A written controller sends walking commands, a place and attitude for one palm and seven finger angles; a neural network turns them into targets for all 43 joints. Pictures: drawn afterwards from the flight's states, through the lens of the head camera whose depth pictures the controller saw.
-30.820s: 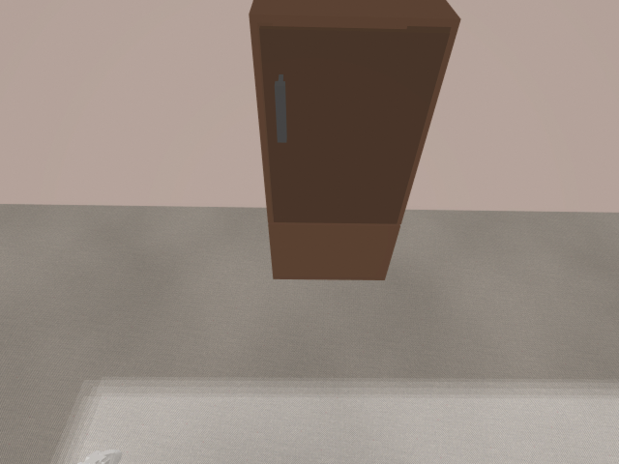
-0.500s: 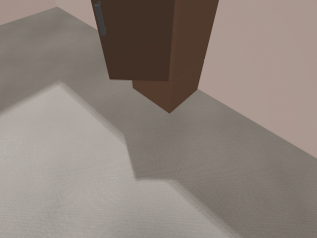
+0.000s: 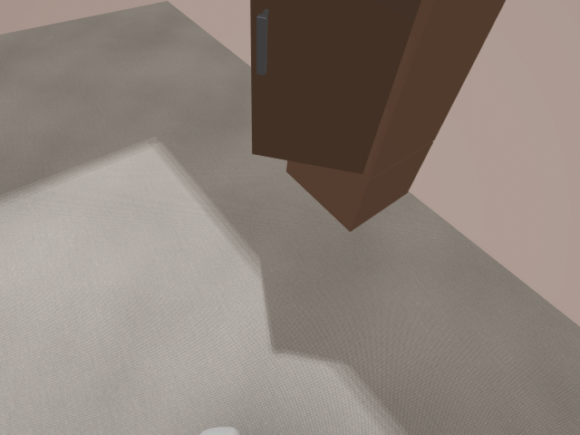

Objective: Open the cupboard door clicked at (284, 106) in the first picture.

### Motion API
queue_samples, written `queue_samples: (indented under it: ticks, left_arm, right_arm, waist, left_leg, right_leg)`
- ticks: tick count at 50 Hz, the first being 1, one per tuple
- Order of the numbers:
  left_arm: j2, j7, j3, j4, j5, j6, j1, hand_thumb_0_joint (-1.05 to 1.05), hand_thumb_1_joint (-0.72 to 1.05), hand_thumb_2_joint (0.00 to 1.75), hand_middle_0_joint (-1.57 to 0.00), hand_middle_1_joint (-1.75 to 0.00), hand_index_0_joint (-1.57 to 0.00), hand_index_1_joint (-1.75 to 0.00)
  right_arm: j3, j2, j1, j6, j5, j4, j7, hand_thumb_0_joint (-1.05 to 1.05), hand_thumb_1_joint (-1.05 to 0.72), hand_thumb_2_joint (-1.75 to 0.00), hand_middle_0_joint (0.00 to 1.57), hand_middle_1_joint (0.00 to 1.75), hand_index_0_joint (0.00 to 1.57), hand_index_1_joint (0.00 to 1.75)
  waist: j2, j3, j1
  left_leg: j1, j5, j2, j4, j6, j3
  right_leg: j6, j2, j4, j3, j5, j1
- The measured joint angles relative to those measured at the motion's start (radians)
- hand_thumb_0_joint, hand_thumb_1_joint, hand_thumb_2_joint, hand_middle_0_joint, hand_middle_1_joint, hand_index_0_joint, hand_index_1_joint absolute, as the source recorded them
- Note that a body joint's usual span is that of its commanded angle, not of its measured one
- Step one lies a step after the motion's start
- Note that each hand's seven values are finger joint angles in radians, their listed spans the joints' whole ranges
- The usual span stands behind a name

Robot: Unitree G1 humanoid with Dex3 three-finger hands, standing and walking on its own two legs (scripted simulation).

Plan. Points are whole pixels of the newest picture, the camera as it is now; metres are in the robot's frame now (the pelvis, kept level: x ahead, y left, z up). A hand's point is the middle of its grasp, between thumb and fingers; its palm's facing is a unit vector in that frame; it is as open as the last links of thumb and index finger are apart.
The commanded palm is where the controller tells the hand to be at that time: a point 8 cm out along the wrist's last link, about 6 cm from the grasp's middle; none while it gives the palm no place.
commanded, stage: take the last steps up to it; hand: left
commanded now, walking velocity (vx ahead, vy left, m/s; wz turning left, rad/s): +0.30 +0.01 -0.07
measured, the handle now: (263, 42) +1.00 +0.17 +0.02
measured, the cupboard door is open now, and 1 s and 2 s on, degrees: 41 41 41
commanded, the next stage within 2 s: come to a stop and stand still in 0.96 s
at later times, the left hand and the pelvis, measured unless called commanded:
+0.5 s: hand (210, 338) +0.28 +0.16 -0.14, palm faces -0.04 -0.98 -0.18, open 7.4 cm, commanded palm none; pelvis +0.17 -0.01 +0.01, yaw -2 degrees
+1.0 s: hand (191, 285) +0.38 +0.22 -0.16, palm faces +0.01 -0.99 -0.16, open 7.3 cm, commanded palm none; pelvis +0.34 +0.04 +0.02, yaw -2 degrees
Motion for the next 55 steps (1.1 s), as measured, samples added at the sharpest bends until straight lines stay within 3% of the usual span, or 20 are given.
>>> queue_samples:
  ticks: [2, 4, 9, 16, 19, 21, 23, 25, 30, 36, 38, 40, 42, 44, 49, 55]
  left_arm:
    - [0.009, -0.004, 0.003, -0.002, 0.002, 0.0, -0.033, 0.01, 0.91, 0.9, -0.2, -0.3, -0.2, -0.29]
    - [0.01, -0.007, 0.005, -0.019, 0.002, -0.006, -0.07, 0.01, 0.91, 0.9, -0.2, -0.3, -0.2, -0.29]
    - [-0.003, -0.011, 0.003, -0.075, 0.0, -0.015, -0.165, 0.0, 0.91, 0.9, -0.2, -0.3, -0.19, -0.29]
    - [-0.021, -0.018, -0.003, -0.13, -0.001, -0.019, -0.27, 0.0, 0.91, 0.9, -0.2, -0.3, -0.19, -0.29]
    - [-0.024, -0.019, -0.005, -0.144, 0.002, -0.042, -0.287, 0.0, 0.91, 0.9, -0.2, -0.3, -0.2, -0.29]
    - [-0.034, -0.013, -0.007, -0.147, -0.003, -0.066, -0.288, 0.0, 0.91, 0.9, -0.2, -0.3, -0.2, -0.29]
    - [-0.044, -0.004, -0.012, -0.142, -0.009, -0.077, -0.266, 0.0, 0.91, 0.9, -0.2, -0.3, -0.2, -0.29]
    - [-0.055, 0.004, -0.014, -0.126, -0.01, -0.078, -0.23, 0.0, 0.91, 0.9, -0.2, -0.3, -0.2, -0.29]
    - [-0.025, 0.018, 0.015, -0.078, -0.009, -0.087, -0.149, -0.03, 0.96, 0.9, -0.21, -0.3, -0.2, -0.3]
    - [-0.007, 0.002, 0.006, -0.001, -0.004, -0.068, -0.052, -0.01, 0.94, 0.9, -0.2, -0.3, -0.2, -0.29]
    - [-0.011, -0.002, 0.004, 0.016, -0.007, -0.052, -0.015, -0.01, 0.93, 0.9, -0.2, -0.3, -0.2, -0.29]
    - [-0.008, -0.002, -0.001, 0.029, -0.008, -0.03, -0.012, 0.0, 0.92, 0.9, -0.2, -0.3, -0.2, -0.29]
    - [-0.007, -0.003, -0.003, 0.032, -0.006, -0.019, -0.027, 0.0, 0.92, 0.9, -0.2, -0.3, -0.2, -0.29]
    - [-0.008, -0.008, -0.003, 0.02, -0.002, -0.019, -0.054, 0.0, 0.92, 0.9, -0.2, -0.3, -0.2, -0.29]
    - [-0.029, -0.009, -0.01, -0.034, -0.002, -0.026, -0.126, 0.0, 0.91, 0.9, -0.2, -0.3, -0.2, -0.29]
    - [-0.017, -0.004, -0.008, -0.065, 0.0, -0.025, -0.19, 0.01, 0.94, 0.9, -0.2, -0.3, -0.2, -0.29]
  right_arm:
    - [0.01, 0.023, 0.022, -0.008, 0.0, 0.007, -0.012, 0.0, -0.91, -0.9, 0.19, 0.3, 0.2, 0.29]
    - [0.006, 0.032, 0.05, -0.019, 0.005, 0.022, -0.03, 0.0, -0.93, -0.9, 0.2, 0.3, 0.2, 0.29]
    - [0.011, 0.021, 0.13, -0.023, 0.005, 0.077, -0.029, 0.0, -0.94, -0.9, 0.2, 0.3, 0.2, 0.3]
    - [0.014, 0.024, 0.22, -0.006, -0.003, 0.146, -0.022, 0.0, -0.92, -0.9, 0.2, 0.3, 0.2, 0.29]
    - [0.015, 0.029, 0.252, -0.001, 0.002, 0.168, -0.021, 0.0, -0.92, -0.9, 0.2, 0.3, 0.2, 0.29]
    - [0.014, 0.03, 0.24, 0.014, 0.01, 0.183, -0.016, 0.0, -0.91, -0.9, 0.2, 0.3, 0.2, 0.29]
    - [0.008, 0.03, 0.217, 0.027, 0.013, 0.185, -0.012, 0.01, -0.91, -0.9, 0.2, 0.3, 0.2, 0.29]
    - [0.001, 0.028, 0.187, 0.031, 0.011, 0.174, -0.01, 0.01, -0.91, -0.9, 0.2, 0.3, 0.2, 0.29]
    - [-0.009, 0.033, 0.111, 0.026, 0.007, 0.118, -0.002, 0.01, -0.91, -0.9, 0.19, 0.3, 0.2, 0.29]
    - [-0.015, -0.005, 0.028, 0.006, 0.005, 0.076, 0.007, 0.01, -0.93, -0.9, 0.19, 0.3, 0.2, 0.29]
    - [-0.014, -0.019, 0.013, -0.015, -0.001, 0.056, 0.005, 0.01, -0.93, -0.9, 0.19, 0.3, 0.2, 0.29]
    - [-0.01, -0.014, -0.002, -0.028, -0.006, 0.039, -0.005, 0.01, -0.93, -0.9, 0.19, 0.3, 0.2, 0.29]
    - [-0.002, -0.005, 0.004, -0.03, -0.004, 0.028, -0.015, 0.0, -0.92, -0.9, 0.19, 0.3, 0.2, 0.29]
    - [0.007, 0.007, 0.021, -0.032, -0.002, 0.032, -0.024, 0.0, -0.92, -0.9, 0.19, 0.3, 0.2, 0.29]
    - [0.015, 0.02, 0.078, -0.025, 0.002, 0.075, -0.035, 0.0, -0.94, -0.9, 0.2, 0.3, 0.2, 0.29]
    - [0.018, 0.035, 0.145, 0.002, 0.001, 0.122, -0.028, 0.0, -0.93, -0.9, 0.2, 0.3, 0.2, 0.29]
  waist:
    - [0.0, -0.005, -0.005]
    - [0.004, -0.01, -0.011]
    - [0.025, -0.023, -0.028]
    - [0.049, -0.02, -0.071]
    - [0.064, -0.015, -0.081]
    - [0.081, 0.004, -0.084]
    - [0.083, 0.01, -0.08]
    - [0.082, 0.004, -0.076]
    - [0.06, -0.019, -0.057]
    - [0.042, -0.021, -0.018]
    - [0.042, -0.025, -0.015]
    - [0.026, -0.015, -0.017]
    - [0.019, -0.016, -0.018]
    - [0.018, -0.017, -0.017]
    - [0.036, -0.024, -0.02]
    - [0.05, -0.024, -0.051]
  left_leg:
    - [0.045, -0.003, -0.008, -0.053, 0.004, 0.013]
    - [0.099, 0.018, -0.021, -0.126, 0.006, 0.024]
    - [0.215, 0.038, -0.048, -0.257, 0.019, 0.04]
    - [0.305, -0.041, -0.053, -0.261, 0.0, 0.054]
    - [0.288, -0.136, -0.027, -0.135, -0.018, 0.05]
    - [0.194, -0.215, -0.008, 0.13, -0.017, 0.006]
    - [0.08, -0.199, -0.005, 0.366, -0.02, -0.034]
    - [-0.012, -0.14, 0.015, 0.447, -0.032, -0.048]
    - [-0.124, -0.043, 0.064, 0.264, -0.06, -0.047]
    - [-0.067, 0.044, 0.047, -0.026, -0.056, -0.011]
    - [-0.035, 0.116, 0.037, -0.065, -0.026, 0.0]
    - [-0.037, 0.075, 0.025, -0.001, 0.007, 0.018]
    - [-0.01, 0.031, 0.015, -0.011, 0.02, 0.03]
    - [0.032, 0.038, 0.004, -0.066, 0.014, 0.036]
    - [0.133, 0.061, -0.014, -0.194, 0.02, 0.039]
    - [0.195, 0.0, -0.014, -0.184, -0.003, 0.036]
  right_leg:
    - [-0.013, 0.018, 0.123, -0.001, 0.067, -0.095]
    - [-0.015, 0.027, 0.139, -0.008, 0.13, -0.161]
    - [-0.011, 0.037, -0.039, -0.022, 0.231, -0.218]
    - [-0.021, 0.051, -0.306, -0.027, 0.261, -0.136]
    - [-0.048, 0.075, -0.409, -0.042, 0.274, -0.049]
    - [-0.061, 0.092, -0.38, -0.06, 0.239, -0.031]
    - [-0.062, 0.102, -0.409, -0.07, 0.228, 0.01]
    - [-0.056, 0.112, -0.474, -0.075, 0.242, 0.058]
    - [-0.047, 0.116, -0.595, -0.091, 0.252, 0.155]
    - [0.001, 0.09, -0.563, -0.092, 0.158, 0.236]
    - [0.003, 0.074, -0.445, -0.081, 0.085, 0.212]
    - [-0.021, 0.068, -0.182, -0.031, 0.005, 0.112]
    - [-0.034, 0.072, 0.047, -0.004, 0.027, -0.005]
    - [-0.032, 0.063, 0.132, 0.0, 0.085, -0.09]
    - [-0.016, 0.042, -0.032, -0.007, 0.171, -0.168]
    - [-0.014, 0.056, -0.321, -0.025, 0.22, -0.087]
